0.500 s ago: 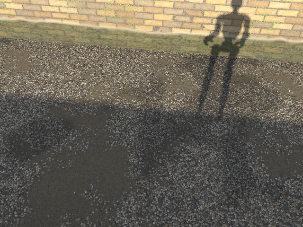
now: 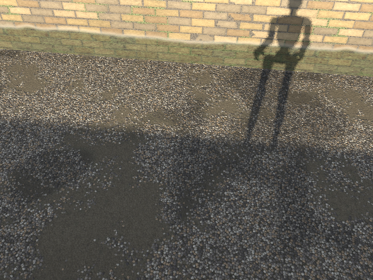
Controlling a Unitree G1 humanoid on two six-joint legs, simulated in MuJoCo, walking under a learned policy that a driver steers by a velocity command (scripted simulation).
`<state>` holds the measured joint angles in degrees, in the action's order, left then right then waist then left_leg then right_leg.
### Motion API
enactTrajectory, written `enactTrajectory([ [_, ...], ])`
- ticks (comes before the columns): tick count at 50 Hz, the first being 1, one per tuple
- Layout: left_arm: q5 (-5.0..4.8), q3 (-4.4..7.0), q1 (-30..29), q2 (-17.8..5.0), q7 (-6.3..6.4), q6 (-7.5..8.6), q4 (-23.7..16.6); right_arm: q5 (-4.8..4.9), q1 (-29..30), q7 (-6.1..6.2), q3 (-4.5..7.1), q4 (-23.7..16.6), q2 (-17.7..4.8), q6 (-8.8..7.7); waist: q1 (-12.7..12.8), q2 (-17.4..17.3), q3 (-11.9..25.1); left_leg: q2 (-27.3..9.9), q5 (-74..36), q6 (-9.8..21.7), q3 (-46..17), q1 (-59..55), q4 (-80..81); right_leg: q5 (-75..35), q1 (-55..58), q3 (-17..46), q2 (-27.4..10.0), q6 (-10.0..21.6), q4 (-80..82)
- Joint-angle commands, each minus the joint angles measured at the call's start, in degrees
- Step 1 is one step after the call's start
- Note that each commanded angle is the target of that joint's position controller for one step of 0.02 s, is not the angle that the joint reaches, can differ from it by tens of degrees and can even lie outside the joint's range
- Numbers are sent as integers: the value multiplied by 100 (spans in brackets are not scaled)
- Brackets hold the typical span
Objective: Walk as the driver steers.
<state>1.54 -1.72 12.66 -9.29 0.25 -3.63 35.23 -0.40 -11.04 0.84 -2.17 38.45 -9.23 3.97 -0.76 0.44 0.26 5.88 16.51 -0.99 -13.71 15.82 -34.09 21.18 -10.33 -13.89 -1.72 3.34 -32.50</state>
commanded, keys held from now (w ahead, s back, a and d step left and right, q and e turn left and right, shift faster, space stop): no key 0.44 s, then w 0.56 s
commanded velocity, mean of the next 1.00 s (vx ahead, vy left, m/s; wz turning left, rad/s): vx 0.21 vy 0.00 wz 0.00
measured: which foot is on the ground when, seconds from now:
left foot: down 0.00-1.00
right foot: down 0.00-1.00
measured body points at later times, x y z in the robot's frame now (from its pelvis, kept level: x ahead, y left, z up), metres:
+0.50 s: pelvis +0.00 +0.00 +0.00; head +0.00 +0.00 +0.45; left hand +0.13 +0.23 -0.11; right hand +0.15 -0.22 -0.11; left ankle +0.02 +0.13 -0.73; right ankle -0.03 -0.07 -0.73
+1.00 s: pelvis +0.02 +0.00 -0.01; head +0.02 +0.00 +0.44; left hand +0.18 +0.21 -0.11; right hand +0.19 -0.22 -0.11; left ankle +0.02 +0.13 -0.73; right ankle -0.03 -0.07 -0.73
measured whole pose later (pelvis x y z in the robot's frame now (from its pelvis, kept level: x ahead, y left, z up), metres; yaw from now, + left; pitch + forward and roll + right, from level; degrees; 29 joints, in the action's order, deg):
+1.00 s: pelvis +0.02 +0.00 -0.01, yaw +0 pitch -1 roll +0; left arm 1.8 -2.2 12.0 -10.4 -0.8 -3.6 33.7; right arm -0.6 -7.7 2.4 -2.9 38.9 -10.0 4.5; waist -0.5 1.2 0.4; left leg 5.5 21.7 -0.6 -11.5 17.7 -40.6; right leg 26.5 -11.5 -13.9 -2.2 3.3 -38.6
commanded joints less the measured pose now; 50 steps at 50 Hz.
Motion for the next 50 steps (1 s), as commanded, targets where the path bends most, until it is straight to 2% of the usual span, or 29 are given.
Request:
enactTrajectory([
  [1, -23, 168, -298, -504, 6, 66, -400, -7, 275, 47, 132, -409, -452, -80, -31, 52, 168, -213, -704, 179, -19, 697, 526, -1965, 787, 654, -610, -93, 679],
  [7, -22, 249, -290, -604, 13, -77, -341, -33, 163, 109, 149, -384, -512, -83, -59, 85, 350, -201, -934, 218, 102, 762, 308, -2518, 942, 584, -627, 15, 496],
  [14, 6, 326, -355, -674, 39, -249, -382, -51, 101, 110, 185, -404, -640, -118, -73, -110, 357, -245, -1300, 349, -40, 900, 191, -2057, 812, 519, -514, 39, 237],
  [15, 156, 237, 81, -622, 242, -212, -294, -7, -186, 22, 107, -479, -714, -42, 96, -354, 547, -422, -1159, 663, -574, 999, 325, -1527, 1091, 483, -499, 191, 26],
  [16, 190, 225, 83, -588, 334, -203, -283, 43, -32, -26, 112, -570, -746, -17, 160, -468, 316, -551, -920, 807, -832, 1249, 487, -1275, 1012, 549, -401, 199, -118],
  [17, 205, 201, 9, -601, 384, -195, -308, 51, 74, -48, 105, -691, -776, -24, 162, -514, 167, -631, -712, 869, -1012, 1465, 618, -1141, 986, 593, -339, 200, -165],
  [19, 217, 171, -16, -625, 423, -153, -329, 49, 116, -55, 97, -805, -811, -53, 178, -517, 135, -641, -470, 826, -1075, 1649, 722, -1042, 1064, 662, -324, 212, -89],
  [22, 199, 130, 33, -674, 364, -63, -265, 53, 12, -21, 67, -854, -723, -31, 120, -215, 163, -419, -232, 526, -574, 1451, 420, -1362, 994, 734, -577, 318, 407],
  [23, -16, 164, -219, -573, 148, -54, -307, -86, 169, 51, 152, -717, -659, -32, 29, 61, 198, -191, -167, 255, -4, 1189, 259, -2114, 799, 846, -783, 166, 538],
  [24, -32, 108, -262, -498, 41, -10, -322, -111, 48, 91, 117, -644, -583, 2, -51, 134, 339, -187, -56, 162, 81, 848, 399, -1944, 666, 734, -828, 99, 694],
  [26, 6, 71, -209, -429, -40, 47, -294, -52, 170, 82, 83, -526, -501, 59, -22, 16, 161, -220, -276, 189, -49, 593, 696, -882, 439, 591, -587, -98, 900],
  [29, 18, 116, -129, -595, -31, 58, -276, -30, 332, 72, 72, -435, -497, 70, 12, -4, -27, -157, -659, 278, 34, 639, 643, -564, 453, 540, -442, -197, 902],
  [32, 0, 105, 33, -646, -62, 93, -272, -38, 401, 118, 75, -385, -495, 40, 48, 76, 121, -150, -589, 315, 213, 676, 435, -637, 582, 540, -513, -123, 824],
  [37, -24, 79, -92, -588, -69, 134, -403, -28, 519, 136, 73, -381, -477, 6, 9, 68, 112, -109, -608, 339, 429, 765, 91, -1085, 528, 525, -592, -5, 573],
  [38, -16, 72, -115, -564, -81, 114, -429, -76, 539, 144, 40, -378, -415, 6, 9, 71, 151, -121, -713, 355, 467, 739, 63, -1243, 523, 532, -613, -8, 502],
  [45, 17, 74, -167, -539, -96, 78, -575, -31, 626, 182, 40, -401, -496, -36, 37, -43, 274, -141, -1535, 411, 464, 670, -226, -1582, 476, 425, -454, -75, 51],
  [50, 34, 68, -264, -516, -88, 95, -659, -11, 694, 167, 42, -431, -549, -30, 33, 11, 360, -154, -1714, 421, 445, 655, -284, -1793, 510, 440, -462, -101, -123],
])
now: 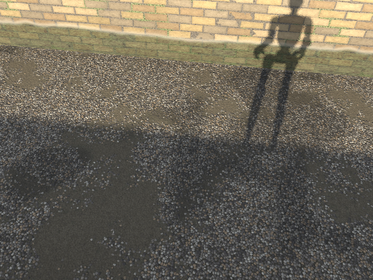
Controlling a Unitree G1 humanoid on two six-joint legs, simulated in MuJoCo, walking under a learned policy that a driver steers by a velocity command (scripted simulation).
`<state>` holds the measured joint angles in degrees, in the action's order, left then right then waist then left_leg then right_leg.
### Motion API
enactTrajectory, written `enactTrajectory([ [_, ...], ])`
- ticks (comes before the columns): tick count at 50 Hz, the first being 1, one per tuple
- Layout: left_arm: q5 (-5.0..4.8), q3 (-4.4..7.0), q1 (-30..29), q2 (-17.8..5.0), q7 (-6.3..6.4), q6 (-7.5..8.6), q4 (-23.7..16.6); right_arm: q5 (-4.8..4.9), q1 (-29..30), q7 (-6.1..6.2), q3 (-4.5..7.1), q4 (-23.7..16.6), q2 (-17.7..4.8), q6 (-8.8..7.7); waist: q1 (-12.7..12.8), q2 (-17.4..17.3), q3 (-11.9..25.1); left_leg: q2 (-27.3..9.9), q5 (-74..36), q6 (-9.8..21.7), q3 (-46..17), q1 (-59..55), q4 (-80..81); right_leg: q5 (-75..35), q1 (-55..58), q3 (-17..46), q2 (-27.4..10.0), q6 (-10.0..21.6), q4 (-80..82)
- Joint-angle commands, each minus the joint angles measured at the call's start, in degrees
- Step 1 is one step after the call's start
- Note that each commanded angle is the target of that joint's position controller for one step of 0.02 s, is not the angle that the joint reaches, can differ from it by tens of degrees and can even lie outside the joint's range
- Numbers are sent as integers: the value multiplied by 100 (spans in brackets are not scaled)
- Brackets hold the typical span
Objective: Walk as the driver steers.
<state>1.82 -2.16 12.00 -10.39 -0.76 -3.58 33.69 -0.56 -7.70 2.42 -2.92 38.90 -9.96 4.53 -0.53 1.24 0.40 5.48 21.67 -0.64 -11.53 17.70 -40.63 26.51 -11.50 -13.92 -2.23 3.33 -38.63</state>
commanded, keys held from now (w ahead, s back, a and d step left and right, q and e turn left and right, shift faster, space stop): w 1.00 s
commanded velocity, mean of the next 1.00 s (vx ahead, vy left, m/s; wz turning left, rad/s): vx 0.49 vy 0.00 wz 0.00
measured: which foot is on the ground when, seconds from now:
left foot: down 0.00-1.00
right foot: down 0.00-1.00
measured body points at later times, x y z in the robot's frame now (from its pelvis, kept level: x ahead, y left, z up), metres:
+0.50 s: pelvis -0.01 +0.02 +0.00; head -0.02 +0.02 +0.45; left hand +0.16 +0.22 -0.09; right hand +0.18 -0.18 -0.09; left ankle +0.00 +0.13 -0.72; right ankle -0.05 -0.06 -0.72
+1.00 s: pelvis -0.02 +0.02 +0.00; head -0.03 +0.02 +0.45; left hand +0.16 +0.22 -0.08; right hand +0.18 -0.18 -0.08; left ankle +0.00 +0.13 -0.72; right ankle -0.05 -0.06 -0.72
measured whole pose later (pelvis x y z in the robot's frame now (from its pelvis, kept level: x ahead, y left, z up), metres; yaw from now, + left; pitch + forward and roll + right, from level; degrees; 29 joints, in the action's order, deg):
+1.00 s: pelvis -0.02 +0.02 +0.00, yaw +0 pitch -2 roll +0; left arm 1.6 -2.3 10.8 -8.2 0.2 -3.3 31.5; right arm -0.2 -5.6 0.8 -3.4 37.2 -8.8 3.2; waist -0.1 0.3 0.1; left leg 6.2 18.7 1.2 -8.6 18.0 -39.0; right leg 24.4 -11.9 -13.1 -4.0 1.6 -38.2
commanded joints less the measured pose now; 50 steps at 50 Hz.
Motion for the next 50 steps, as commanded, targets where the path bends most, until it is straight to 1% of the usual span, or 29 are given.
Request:
enactTrajectory([
  [1, -42, 145, -73, -471, 78, 84, -417, -6, 363, 34, 141, -483, -479, -54, -11, -3, 444, -163, -2424, 438, 320, 503, 336, -2612, 839, 428, -476, -112, 433],
  [4, -34, 134, -122, -415, 124, 65, -434, 7, 416, 29, 136, -486, -446, -39, 9, 9, 429, -173, -2454, 436, 397, 454, 305, -2767, 778, 426, -522, -110, 384],
  [11, -23, 106, -256, -322, 125, 48, -489, 6, 528, -5, 119, -521, -433, -32, -21, -41, 405, -209, -2547, 468, 360, 438, 384, -2131, 597, 406, -440, -184, 375],
  [12, 26, 67, -397, -242, 63, 60, -595, 17, 562, -34, 90, -521, -424, -70, 5, -110, 315, -173, -2356, 425, 236, 402, 435, -1789, 363, 429, -367, -184, 399],
  [14, 23, 57, -402, -226, 24, 84, -614, 9, 609, -53, 80, -547, -430, -95, 3, -145, 342, -194, -2254, 448, 134, 432, 509, -1497, 346, 464, -321, -212, 411],
  [15, 13, 53, -354, -206, 13, 86, -611, -1, 616, -43, 73, -554, -416, -120, 28, -209, 377, -207, -2282, 464, 118, 441, 534, -1415, 356, 476, -303, -222, 409],
  [18, 13, 51, -340, -208, 8, 106, -626, 5, 656, -49, 63, -580, -415, -148, 38, -198, 397, -209, -2141, 464, 89, 490, 582, -1272, 389, 514, -320, -228, 450],
  [26, 13, 30, -372, -161, 16, 134, -681, 3, 760, -107, 36, -648, -338, -163, 42, -101, 313, -190, -1753, 402, 127, 505, 647, -959, 261, 572, -386, -230, 610],
  [27, -11, 44, -472, -123, 53, 105, -732, -5, 740, -109, 31, -645, -316, -173, 26, -163, 233, -139, -1800, 368, 146, 450, 678, -979, 189, 587, -389, -258, 656],
  [29, -6, 53, -457, -139, 76, 85, -739, -5, 750, -113, 25, -649, -281, -187, 38, -144, 241, -139, -1786, 371, 131, 396, 691, -884, 165, 585, -373, -280, 684],
  [30, -9, 65, -451, -170, 93, 100, -743, 48, 749, -122, 60, -658, -342, -196, 29, -152, 216, -136, -1732, 369, 114, 401, 690, -857, 165, 563, -357, -276, 695],
  [31, -10, 68, -452, -164, 97, 108, -745, 47, 752, -126, 60, -662, -334, -199, 35, -143, 235, -138, -1727, 371, 109, 390, 702, -858, 185, 569, -357, -274, 693],
  [35, -12, 69, -464, -124, 99, 119, -753, 41, 761, -133, 59, -680, -299, -208, 42, -145, 272, -144, -1703, 374, 79, 388, 746, -858, 256, 569, -355, -275, 689],
  [50, -18, 82, -471, -127, 107, 129, -735, 39, 729, -150, 66, -699, -278, -229, 44, -123, 263, -138, -1707, 365, 78, 368, 766, -1000, 325, 591, -368, -258, 707],
])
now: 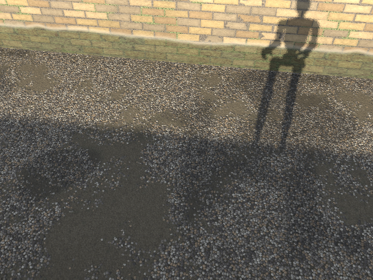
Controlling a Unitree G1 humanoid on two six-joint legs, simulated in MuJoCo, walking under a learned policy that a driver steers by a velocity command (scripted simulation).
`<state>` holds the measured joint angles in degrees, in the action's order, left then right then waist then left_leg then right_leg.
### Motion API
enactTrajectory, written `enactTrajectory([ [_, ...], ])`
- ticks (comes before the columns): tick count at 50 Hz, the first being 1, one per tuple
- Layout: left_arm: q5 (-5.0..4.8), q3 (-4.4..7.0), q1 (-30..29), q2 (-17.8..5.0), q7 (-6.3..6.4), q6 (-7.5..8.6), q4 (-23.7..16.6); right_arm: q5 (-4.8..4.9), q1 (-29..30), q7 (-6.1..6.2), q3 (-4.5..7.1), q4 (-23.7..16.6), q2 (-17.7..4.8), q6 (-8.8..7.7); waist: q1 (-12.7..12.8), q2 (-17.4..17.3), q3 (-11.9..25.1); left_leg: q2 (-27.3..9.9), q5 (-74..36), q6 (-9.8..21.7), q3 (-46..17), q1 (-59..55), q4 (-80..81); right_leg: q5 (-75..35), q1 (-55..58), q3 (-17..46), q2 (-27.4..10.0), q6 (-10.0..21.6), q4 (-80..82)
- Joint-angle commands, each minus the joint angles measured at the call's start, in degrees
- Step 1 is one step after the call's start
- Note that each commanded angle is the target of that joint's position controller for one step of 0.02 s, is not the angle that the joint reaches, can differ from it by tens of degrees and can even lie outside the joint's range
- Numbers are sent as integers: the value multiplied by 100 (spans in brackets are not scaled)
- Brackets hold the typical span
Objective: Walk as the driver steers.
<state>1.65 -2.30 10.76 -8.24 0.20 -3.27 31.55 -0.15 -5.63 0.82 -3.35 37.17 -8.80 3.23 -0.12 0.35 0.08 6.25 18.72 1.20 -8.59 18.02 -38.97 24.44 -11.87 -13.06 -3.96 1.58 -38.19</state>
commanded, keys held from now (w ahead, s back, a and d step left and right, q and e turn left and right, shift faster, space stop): w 1.00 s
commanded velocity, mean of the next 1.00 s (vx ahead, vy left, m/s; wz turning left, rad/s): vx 0.50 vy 0.00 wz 0.00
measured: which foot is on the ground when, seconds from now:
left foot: down 0.00-1.00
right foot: down 0.00-1.00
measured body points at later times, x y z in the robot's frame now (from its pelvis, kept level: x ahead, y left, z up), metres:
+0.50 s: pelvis +0.01 +0.00 +0.00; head +0.00 +0.00 +0.45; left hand +0.18 +0.19 -0.09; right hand +0.21 -0.20 -0.08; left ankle +0.02 +0.11 -0.72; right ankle -0.04 -0.08 -0.72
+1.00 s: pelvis +0.02 +0.00 +0.00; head +0.01 +0.00 +0.45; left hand +0.18 +0.20 -0.10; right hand +0.22 -0.20 -0.09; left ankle +0.02 +0.11 -0.72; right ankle -0.04 -0.08 -0.72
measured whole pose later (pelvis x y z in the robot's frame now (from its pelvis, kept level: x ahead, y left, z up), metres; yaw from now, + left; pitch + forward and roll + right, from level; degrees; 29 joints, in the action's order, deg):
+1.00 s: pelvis +0.02 +0.00 +0.00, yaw +0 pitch -1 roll +0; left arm 1.6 -2.6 12.7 -9.2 0.5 -3.1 33.4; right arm -0.5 -5.1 1.3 -3.5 37.2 -8.9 4.4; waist -0.2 0.8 1.0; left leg 5.9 21.3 1.4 -7.8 17.3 -40.3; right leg 26.7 -10.7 -12.3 -3.6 1.5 -38.8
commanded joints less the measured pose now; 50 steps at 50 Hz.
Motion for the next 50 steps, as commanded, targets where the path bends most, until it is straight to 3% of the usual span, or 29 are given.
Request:
enactTrajectory([
  [1, -2, 96, -347, -343, 11, 100, -519, -2, 520, 10, 110, -526, -392, -99, 3, -32, 295, -214, -1417, 179, -213, 331, 595, -811, 364, 506, -196, -81, 664],
  [13, -6, 94, -333, -350, 16, 106, -496, -4, 510, 17, 115, -533, -380, -98, 2, -16, 317, -210, -1516, 170, -174, 259, 532, -1050, 386, 511, -201, -61, 661],
  [18, 6, 64, -242, -383, -38, 182, -441, 5, 535, 11, 118, -549, -420, -78, -1, 1, 337, -261, -1376, 187, -172, 376, 494, -1143, 454, 527, -228, 5, 614],
  [19, 13, 51, -238, -354, -51, 163, -439, -48, 548, 14, 82, -541, -356, -70, 13, 3, 362, -265, -1451, 190, -150, 357, 495, -1172, 448, 551, -243, -1, 608],
  [43, 26, 47, -118, -427, -45, 146, -397, -35, 558, 37, 70, -515, -394, -54, 28, -4, 395, -275, -1718, 215, -108, 243, 387, -1465, 436, 552, -200, -13, 536],
  [45, -15, 90, 0, -528, 14, 143, -292, -47, 567, 56, 101, -521, -421, 4, 9, 99, 459, -298, -1825, 269, -13, 287, 344, -1718, 644, 532, -272, -17, 492],
  [50, -5, 85, -64, -478, 60, 88, -278, -30, 561, 67, 97, -510, -384, 37, -16, 66, 383, -293, -1932, 264, 45, 287, 328, -1773, 592, 480, -280, -19, 459],
])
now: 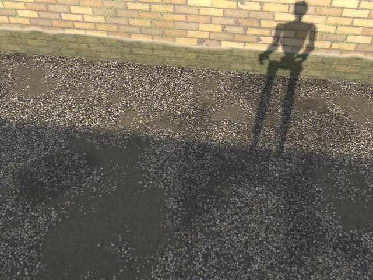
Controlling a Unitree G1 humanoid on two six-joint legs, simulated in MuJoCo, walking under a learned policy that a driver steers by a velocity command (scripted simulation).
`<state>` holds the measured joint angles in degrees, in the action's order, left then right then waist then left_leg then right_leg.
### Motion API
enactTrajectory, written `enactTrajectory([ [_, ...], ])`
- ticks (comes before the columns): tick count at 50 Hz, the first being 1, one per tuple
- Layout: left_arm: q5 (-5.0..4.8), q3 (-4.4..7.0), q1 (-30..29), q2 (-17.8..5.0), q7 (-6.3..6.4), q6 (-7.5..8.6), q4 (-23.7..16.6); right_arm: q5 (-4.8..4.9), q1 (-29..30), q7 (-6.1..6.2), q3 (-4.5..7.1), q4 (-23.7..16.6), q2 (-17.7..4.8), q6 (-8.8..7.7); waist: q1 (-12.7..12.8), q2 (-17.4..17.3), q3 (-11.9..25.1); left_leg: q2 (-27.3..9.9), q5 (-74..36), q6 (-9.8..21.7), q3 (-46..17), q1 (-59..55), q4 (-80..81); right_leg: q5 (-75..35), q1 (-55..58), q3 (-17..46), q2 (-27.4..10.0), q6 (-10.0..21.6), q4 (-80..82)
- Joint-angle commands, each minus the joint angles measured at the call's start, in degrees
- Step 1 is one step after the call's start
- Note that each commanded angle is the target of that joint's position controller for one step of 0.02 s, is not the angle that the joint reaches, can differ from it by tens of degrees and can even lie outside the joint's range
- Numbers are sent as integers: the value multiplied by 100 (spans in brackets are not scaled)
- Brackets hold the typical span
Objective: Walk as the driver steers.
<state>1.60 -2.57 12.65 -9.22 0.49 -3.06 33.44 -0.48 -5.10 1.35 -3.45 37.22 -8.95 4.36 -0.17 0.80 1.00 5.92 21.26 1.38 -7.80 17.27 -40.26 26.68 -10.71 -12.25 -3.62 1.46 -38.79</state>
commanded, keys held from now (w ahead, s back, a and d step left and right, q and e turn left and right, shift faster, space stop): w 1.00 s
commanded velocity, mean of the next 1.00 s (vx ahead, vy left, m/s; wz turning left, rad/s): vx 0.50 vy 0.00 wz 0.00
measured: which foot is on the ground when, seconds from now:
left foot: down 0.00-1.00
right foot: down 0.00-1.00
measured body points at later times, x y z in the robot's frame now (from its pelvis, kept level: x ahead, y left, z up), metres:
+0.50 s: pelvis -0.01 +0.01 +0.00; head -0.02 +0.01 +0.45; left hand +0.16 +0.21 -0.09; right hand +0.19 -0.18 -0.08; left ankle +0.00 +0.11 -0.72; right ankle -0.06 -0.08 -0.72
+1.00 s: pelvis +0.00 +0.01 +0.00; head -0.01 +0.01 +0.45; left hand +0.16 +0.21 -0.10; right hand +0.20 -0.19 -0.08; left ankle +0.00 +0.11 -0.72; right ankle -0.06 -0.08 -0.72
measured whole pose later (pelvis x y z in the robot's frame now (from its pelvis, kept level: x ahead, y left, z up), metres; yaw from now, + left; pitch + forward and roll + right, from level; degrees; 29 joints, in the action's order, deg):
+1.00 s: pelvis +0.00 +0.01 +0.00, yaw +0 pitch -1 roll +0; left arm 1.7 -2.5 12.8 -9.1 0.7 -3.2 34.0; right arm -0.4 -5.0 1.1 -3.7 36.8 -8.7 4.2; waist -0.2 0.7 1.0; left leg 6.3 20.9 2.2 -7.1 16.8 -39.5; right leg 26.3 -10.0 -11.3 -3.9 0.6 -37.9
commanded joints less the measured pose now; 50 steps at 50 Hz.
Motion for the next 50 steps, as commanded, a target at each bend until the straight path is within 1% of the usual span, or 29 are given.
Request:
enactTrajectory([
  [1, 2, 111, -263, -375, 30, 62, -466, 4, 509, 16, 104, -516, -366, -73, -15, 14, 284, -264, -2206, 252, -45, 364, 463, -1960, 464, 396, -303, -15, 514],
  [8, 15, 113, -284, -359, 25, 61, -444, 10, 513, 19, 97, -519, -379, -70, -18, -76, 295, -289, -2246, 299, -134, 394, 548, -1698, 465, 400, -254, -57, 489],
  [9, 53, 69, -393, -254, -34, 69, -543, 14, 518, 0, 67, -512, -364, -122, 20, -205, 229, -272, -2099, 256, -250, 353, 613, -1448, 250, 420, -184, -56, 508],
  [11, 55, 69, -395, -266, -66, 86, -548, 10, 527, -13, 60, -526, -375, -150, 14, -202, 251, -296, -1996, 281, -349, 387, 684, -1277, 264, 446, -144, -76, 514],
  [15, 52, 70, -355, -283, -79, 120, -545, 8, 525, -19, 58, -539, -398, -167, 33, -154, 299, -293, -1878, 281, -363, 409, 738, -1248, 342, 484, -166, -74, 547],
  [21, 47, 61, -375, -265, -72, 121, -561, 3, 542, -44, 48, -561, -365, -178, 31, -67, 267, -278, -1758, 250, -325, 394, 750, -1210, 309, 509, -201, -66, 621],
  [43, 43, 73, -313, -313, -56, 128, -540, 3, 542, -48, 54, -566, -356, -187, 33, -78, 284, -271, -1913, 253, -277, 276, 686, -1538, 359, 538, -203, -49, 620],
  [44, -5, 114, -174, -394, 1, 108, -433, -12, 546, -16, 74, -577, -340, -155, 19, 3, 367, -299, -2105, 322, -178, 310, 621, -1761, 573, 532, -244, -59, 586],
  [45, 1, 122, -174, -427, 25, 101, -420, -7, 515, -13, 81, -567, -367, -130, 8, 41, 360, -284, -2114, 312, -141, 314, 606, -1878, 598, 513, -282, -46, 571],
  [50, 9, 110, -255, -366, 45, 58, -416, 7, 538, -10, 79, -565, -332, -99, -11, -1, 272, -284, -2195, 305, -116, 312, 582, -1892, 514, 478, -266, -54, 546],
])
